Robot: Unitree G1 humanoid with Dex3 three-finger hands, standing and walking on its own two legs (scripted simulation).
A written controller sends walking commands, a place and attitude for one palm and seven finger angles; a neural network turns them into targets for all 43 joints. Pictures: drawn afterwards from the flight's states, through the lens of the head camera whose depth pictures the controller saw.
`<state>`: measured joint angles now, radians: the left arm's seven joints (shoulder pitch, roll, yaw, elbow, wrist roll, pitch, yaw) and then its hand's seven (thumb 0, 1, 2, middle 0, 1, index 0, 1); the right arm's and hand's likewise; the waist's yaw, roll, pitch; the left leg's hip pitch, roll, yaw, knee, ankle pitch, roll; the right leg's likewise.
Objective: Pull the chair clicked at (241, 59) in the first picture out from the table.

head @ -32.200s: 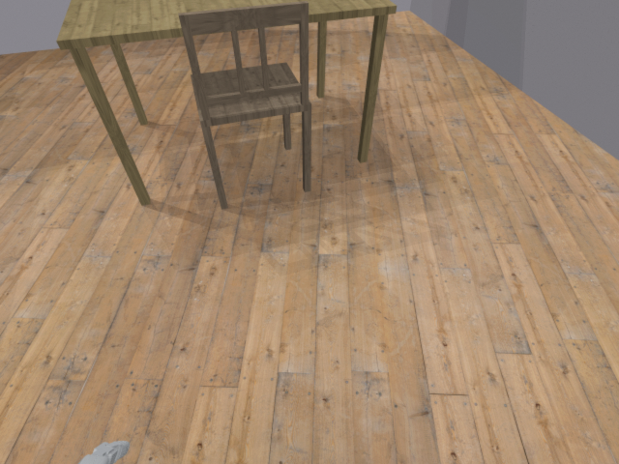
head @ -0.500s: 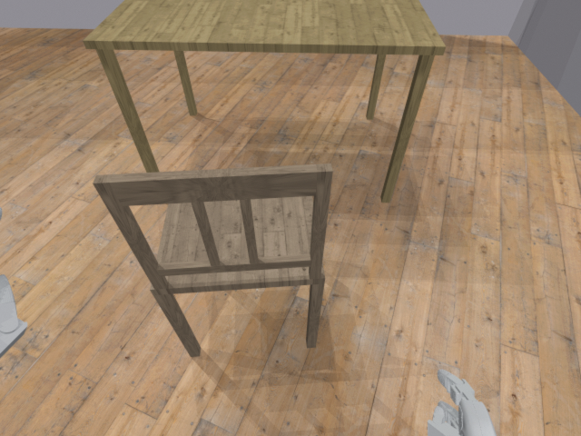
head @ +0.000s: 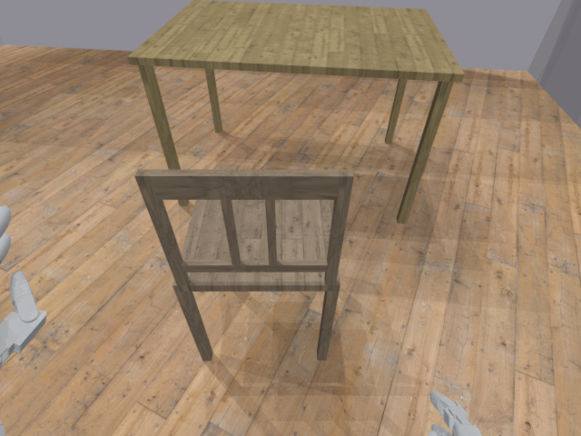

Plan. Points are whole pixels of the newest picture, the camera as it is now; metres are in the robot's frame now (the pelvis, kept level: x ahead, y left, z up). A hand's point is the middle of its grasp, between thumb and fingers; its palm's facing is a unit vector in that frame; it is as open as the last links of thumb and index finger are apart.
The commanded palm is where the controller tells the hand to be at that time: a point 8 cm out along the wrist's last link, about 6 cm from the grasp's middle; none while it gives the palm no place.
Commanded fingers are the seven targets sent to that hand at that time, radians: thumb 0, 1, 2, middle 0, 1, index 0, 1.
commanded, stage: stop stepping back and stand still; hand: left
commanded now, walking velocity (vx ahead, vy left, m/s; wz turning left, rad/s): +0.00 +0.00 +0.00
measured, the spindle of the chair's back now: (231, 232) +0.56 +0.17 -0.11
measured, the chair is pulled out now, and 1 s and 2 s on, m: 0.62 0.62 0.62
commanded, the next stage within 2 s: let the arm hang, fingers relaxed in 0.58 s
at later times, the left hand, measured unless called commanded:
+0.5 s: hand (54, 282) +0.24 +0.28 +0.15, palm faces +0.36 -0.80 -0.48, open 7.4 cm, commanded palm +0.18 +0.32 +0.18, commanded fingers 0.00 0.90 0.90 -0.20 -0.30 -0.20 -0.30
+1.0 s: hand out of the picture +0.07 +0.18 -0.16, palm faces +0.09 -0.98 -0.16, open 6.8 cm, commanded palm none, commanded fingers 0.00 0.90 0.90 -0.20 -0.30 -0.20 -0.30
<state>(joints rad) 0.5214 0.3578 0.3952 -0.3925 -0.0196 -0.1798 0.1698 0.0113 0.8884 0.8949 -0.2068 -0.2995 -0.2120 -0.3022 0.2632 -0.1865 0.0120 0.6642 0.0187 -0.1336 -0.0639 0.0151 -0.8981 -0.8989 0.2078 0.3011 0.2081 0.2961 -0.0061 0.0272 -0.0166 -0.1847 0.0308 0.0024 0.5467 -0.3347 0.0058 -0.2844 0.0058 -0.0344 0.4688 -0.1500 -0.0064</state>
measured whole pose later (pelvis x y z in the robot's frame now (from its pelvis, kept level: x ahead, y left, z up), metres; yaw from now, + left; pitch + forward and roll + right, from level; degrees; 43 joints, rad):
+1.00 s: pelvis +0.00 +0.01 +0.00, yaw +2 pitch -1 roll +0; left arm 0.30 0.14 0.04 0.77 0.01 0.05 0.05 -0.05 1.02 0.89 -0.21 -0.30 -0.21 -0.30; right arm 0.29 -0.16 0.00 0.89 -0.02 0.01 0.00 0.01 -0.91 -0.90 0.21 0.30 0.21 0.30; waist -0.01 -0.05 0.07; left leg -0.19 -0.01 -0.01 0.54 -0.33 0.01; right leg -0.30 -0.02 -0.02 0.54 -0.21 0.00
